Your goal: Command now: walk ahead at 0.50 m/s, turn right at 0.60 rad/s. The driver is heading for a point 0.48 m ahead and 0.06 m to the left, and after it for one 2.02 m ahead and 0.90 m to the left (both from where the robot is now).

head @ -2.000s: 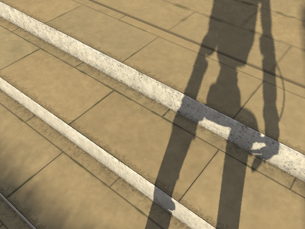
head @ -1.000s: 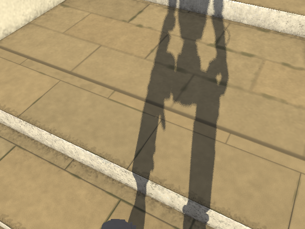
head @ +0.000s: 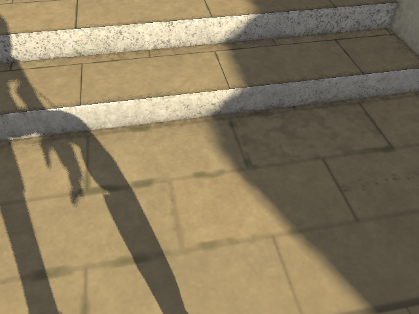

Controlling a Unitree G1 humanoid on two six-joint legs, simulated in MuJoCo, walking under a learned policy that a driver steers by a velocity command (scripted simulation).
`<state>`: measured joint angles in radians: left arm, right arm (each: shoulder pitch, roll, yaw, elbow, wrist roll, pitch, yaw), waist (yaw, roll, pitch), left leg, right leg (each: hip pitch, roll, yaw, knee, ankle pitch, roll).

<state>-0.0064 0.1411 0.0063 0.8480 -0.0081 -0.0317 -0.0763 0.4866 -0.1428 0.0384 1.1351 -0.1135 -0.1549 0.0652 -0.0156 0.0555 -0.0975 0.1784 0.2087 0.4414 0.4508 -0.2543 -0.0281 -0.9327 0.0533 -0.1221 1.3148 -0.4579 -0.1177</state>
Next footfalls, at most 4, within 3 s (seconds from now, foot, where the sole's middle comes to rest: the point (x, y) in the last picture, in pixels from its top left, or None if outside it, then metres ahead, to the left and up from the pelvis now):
0.42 left None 0.41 0.12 -0.64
1.10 right None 0.48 -0.09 -0.64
1.46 left None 0.37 0.19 -0.64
1.98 right None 0.43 -0.01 -0.64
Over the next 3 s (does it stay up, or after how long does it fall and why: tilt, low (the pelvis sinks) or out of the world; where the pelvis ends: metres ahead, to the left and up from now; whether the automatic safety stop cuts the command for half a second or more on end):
stays up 0.30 0.07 0.13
